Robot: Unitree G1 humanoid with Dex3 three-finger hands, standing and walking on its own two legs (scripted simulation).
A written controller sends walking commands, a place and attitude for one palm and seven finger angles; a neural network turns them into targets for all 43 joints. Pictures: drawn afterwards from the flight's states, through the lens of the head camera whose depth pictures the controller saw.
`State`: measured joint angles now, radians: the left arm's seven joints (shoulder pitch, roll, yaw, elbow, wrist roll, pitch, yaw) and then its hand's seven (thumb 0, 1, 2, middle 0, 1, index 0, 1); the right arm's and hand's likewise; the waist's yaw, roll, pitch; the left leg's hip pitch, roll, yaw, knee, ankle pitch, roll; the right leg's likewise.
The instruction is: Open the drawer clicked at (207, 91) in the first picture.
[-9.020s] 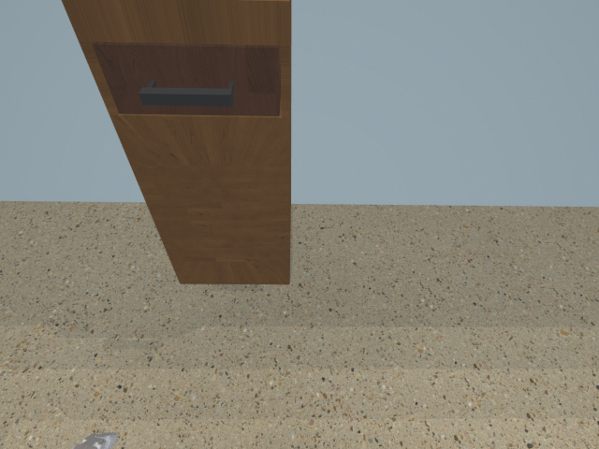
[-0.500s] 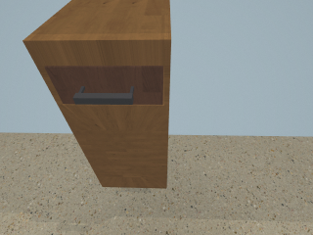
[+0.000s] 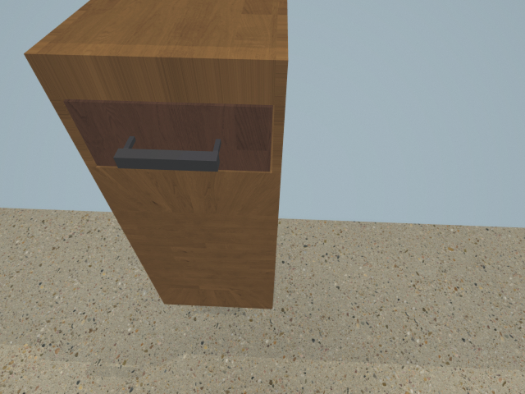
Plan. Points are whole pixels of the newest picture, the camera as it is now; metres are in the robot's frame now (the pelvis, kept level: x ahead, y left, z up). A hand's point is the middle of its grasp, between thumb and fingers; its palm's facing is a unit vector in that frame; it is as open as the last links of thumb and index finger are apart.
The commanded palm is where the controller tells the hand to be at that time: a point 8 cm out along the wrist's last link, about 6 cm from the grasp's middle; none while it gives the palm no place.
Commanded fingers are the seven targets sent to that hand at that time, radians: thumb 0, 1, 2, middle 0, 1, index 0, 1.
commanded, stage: look again from close up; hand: left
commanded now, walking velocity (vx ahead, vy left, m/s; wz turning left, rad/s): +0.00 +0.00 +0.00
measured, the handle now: (171, 151) +0.52 +0.22 +0.07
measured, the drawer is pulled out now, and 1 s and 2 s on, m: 0.00 0.00 0.00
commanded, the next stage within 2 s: raise the hand with hooked fingers in 0.12 s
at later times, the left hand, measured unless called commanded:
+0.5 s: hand (154, 338) +0.20 +0.18 -0.02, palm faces +0.00 -0.43 -0.90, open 7.8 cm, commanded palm +0.13 +0.21 -0.01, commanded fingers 0.00 0.55 0.75 -0.23 -0.53 -0.23 -0.53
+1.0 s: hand (128, 307) +0.22 +0.21 +0.04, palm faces +0.08 -0.13 -0.99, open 10.7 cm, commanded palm +0.19 +0.22 +0.09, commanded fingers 0.00 -0.03 0.50 -0.27 -0.90 -0.27 -0.90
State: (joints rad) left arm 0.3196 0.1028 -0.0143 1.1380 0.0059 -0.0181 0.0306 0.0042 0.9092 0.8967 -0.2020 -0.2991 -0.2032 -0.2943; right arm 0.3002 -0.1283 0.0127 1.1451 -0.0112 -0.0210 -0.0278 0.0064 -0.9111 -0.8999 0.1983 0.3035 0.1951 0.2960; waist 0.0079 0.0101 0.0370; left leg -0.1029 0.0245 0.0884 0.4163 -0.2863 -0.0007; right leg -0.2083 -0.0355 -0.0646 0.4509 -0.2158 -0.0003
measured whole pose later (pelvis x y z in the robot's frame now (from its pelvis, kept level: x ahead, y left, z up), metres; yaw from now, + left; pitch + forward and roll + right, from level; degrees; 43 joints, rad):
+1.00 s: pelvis -0.01 -0.01 -0.01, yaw +0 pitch +1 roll +1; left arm 0.24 0.36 -0.11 -0.13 1.01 0.07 0.23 0.00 0.18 0.59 -0.27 -0.76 -0.27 -0.75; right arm 0.10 -0.17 0.04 0.59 -0.05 0.10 0.03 0.01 -0.91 -0.90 0.20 0.30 0.20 0.30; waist 0.10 0.06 -0.03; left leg -0.26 0.03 0.09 0.60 -0.36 -0.01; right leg -0.37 -0.04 -0.05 0.63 -0.29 -0.01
